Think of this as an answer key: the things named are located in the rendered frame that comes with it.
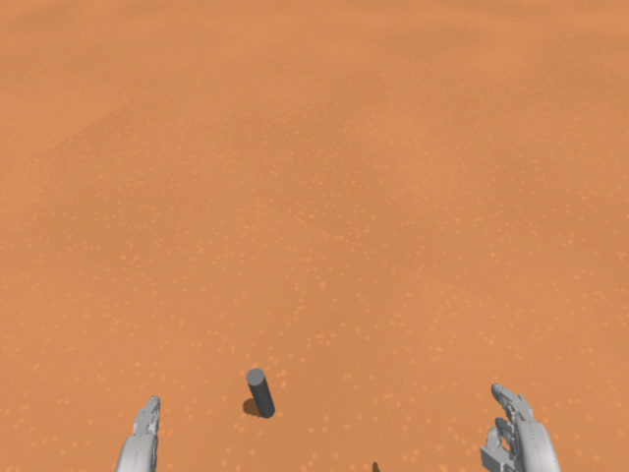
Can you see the can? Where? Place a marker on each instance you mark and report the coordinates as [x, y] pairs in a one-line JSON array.
[[260, 391]]

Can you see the right robot hand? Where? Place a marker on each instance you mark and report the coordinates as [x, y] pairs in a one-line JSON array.
[[530, 444]]

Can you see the left robot hand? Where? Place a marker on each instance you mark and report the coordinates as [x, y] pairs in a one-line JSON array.
[[138, 453]]

